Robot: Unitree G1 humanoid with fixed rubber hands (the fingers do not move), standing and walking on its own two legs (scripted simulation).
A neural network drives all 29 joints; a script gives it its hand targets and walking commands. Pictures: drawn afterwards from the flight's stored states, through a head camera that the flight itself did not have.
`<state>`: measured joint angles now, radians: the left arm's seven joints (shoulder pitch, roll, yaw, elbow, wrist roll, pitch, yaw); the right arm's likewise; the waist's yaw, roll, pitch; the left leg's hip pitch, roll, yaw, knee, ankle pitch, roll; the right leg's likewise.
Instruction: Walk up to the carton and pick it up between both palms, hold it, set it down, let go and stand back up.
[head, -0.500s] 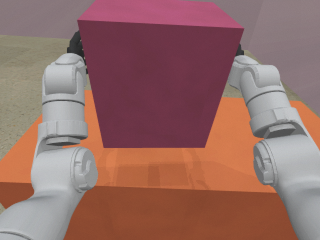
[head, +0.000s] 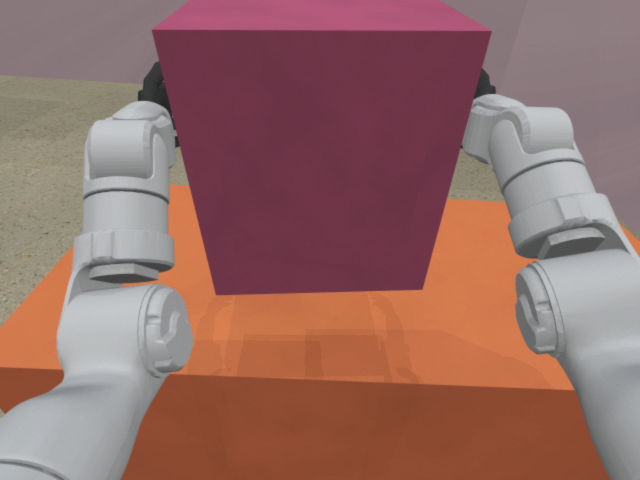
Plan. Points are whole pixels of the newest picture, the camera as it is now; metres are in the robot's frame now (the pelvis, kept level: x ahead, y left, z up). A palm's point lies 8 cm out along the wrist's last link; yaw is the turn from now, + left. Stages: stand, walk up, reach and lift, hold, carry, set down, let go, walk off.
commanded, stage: hold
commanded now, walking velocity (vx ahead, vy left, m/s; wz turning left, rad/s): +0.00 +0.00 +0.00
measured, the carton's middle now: (318, 148) +0.39 +0.00 +0.29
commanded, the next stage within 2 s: none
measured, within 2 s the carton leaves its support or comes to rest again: neither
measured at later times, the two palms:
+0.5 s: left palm (156, 123) +0.38 +0.18 +0.32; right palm (471, 119) +0.38 -0.17 +0.34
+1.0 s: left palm (156, 120) +0.38 +0.18 +0.33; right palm (473, 116) +0.38 -0.17 +0.34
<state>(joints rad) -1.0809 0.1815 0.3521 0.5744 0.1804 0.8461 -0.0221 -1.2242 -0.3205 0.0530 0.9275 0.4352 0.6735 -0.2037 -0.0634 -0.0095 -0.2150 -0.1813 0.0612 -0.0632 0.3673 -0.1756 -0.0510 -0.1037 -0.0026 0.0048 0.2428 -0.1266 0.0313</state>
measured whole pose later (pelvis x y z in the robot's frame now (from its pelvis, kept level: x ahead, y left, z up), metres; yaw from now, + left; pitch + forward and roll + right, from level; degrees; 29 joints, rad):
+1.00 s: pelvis +0.00 +0.00 +0.00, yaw +0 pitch +0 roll -2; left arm -1.09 0.19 0.34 0.59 0.16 0.86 -0.01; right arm -1.23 -0.33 0.06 0.93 0.46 0.69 -0.21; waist -0.06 0.00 -0.23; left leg -0.19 0.06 -0.09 0.38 -0.18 -0.05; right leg -0.11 0.01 0.02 0.24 -0.13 0.03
